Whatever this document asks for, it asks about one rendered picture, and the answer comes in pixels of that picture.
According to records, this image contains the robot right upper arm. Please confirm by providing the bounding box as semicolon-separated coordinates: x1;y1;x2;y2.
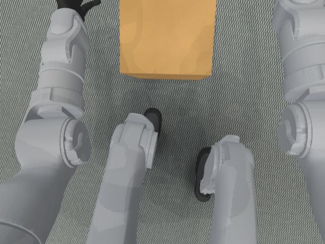
277;100;325;244

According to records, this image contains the robot foot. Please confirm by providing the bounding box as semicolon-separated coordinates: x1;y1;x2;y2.
143;108;162;138
194;147;211;202

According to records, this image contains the robot left foot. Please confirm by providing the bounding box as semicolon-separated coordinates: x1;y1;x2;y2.
143;108;162;138

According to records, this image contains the robot left upper arm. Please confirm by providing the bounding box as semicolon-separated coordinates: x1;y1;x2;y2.
0;117;91;244

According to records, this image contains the carton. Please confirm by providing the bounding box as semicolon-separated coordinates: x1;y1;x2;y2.
119;0;216;80

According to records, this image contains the robot right forearm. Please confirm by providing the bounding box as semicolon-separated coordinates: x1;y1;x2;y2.
271;0;325;103

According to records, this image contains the robot right foot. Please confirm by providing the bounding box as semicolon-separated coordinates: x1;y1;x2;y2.
194;147;211;202

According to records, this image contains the left robot hand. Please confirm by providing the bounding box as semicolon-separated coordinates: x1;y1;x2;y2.
56;0;101;21

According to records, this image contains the robot left forearm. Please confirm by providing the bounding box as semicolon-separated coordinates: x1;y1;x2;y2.
15;8;91;159

